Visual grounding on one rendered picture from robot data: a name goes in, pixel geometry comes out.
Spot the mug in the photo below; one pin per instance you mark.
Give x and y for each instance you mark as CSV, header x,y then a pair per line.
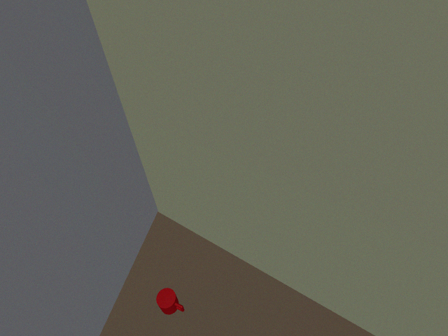
x,y
168,302

